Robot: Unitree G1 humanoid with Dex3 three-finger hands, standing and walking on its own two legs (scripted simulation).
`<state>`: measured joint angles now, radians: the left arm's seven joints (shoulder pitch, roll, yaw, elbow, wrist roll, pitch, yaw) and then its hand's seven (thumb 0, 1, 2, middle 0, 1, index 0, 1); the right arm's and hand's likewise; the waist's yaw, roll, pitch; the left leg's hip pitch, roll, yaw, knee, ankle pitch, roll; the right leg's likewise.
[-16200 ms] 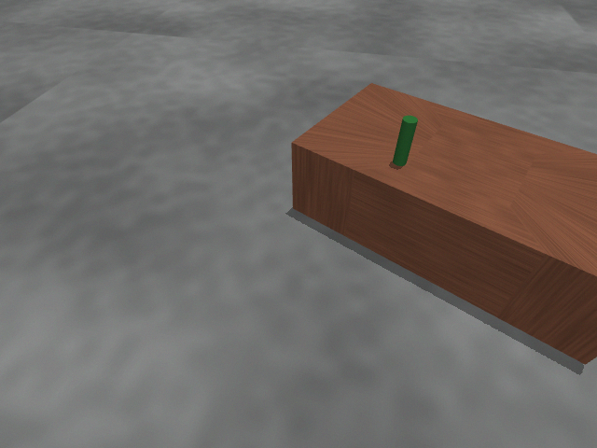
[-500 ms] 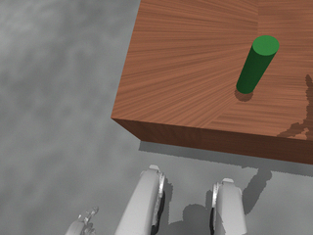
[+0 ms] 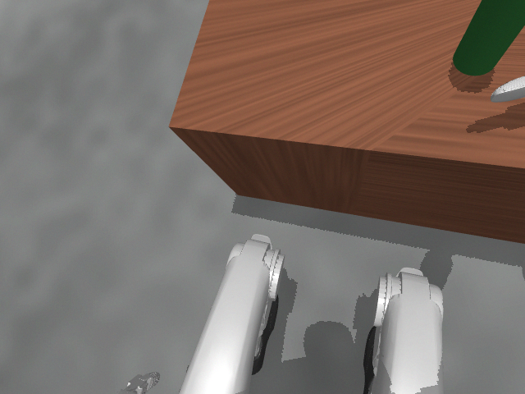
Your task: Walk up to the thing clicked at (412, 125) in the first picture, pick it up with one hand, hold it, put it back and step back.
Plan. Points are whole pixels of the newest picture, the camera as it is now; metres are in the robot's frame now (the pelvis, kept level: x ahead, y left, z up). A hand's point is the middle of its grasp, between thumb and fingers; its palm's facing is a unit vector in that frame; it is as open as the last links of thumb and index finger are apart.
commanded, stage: close in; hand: right
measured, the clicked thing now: out of the picture +0.61 -0.17 +0.08
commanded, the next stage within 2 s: rest palm in 0.38 s
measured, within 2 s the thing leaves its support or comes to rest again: leaves its support in 1.72 s
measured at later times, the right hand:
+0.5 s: hand (510, 16) +0.60 -0.18 +0.06, palm faces +0.06 +1.00 -0.03, open 17.3 cm
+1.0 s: hand (495, 14) +0.60 -0.16 +0.06, palm faces +0.06 +1.00 -0.03, open 11.2 cm
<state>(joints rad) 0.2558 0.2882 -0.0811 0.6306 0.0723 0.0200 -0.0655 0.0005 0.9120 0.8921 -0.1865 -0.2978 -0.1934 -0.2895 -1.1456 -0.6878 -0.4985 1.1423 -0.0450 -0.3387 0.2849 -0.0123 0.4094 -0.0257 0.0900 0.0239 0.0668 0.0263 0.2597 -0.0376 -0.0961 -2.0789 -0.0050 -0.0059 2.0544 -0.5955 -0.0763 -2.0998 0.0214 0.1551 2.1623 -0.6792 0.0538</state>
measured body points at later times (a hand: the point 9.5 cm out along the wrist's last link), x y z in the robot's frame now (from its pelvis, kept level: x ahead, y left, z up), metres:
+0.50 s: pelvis +0.02 +0.00 +0.03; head +0.25 -0.04 +0.41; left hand +0.05 +0.27 -0.08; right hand +0.59 -0.23 +0.06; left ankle +0.12 +0.15 -0.37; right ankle +0.08 -0.14 -0.37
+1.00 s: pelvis +0.02 +0.01 +0.03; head +0.25 -0.02 +0.41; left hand +0.06 +0.28 -0.09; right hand +0.59 -0.22 +0.07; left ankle +0.12 +0.15 -0.37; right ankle +0.08 -0.14 -0.37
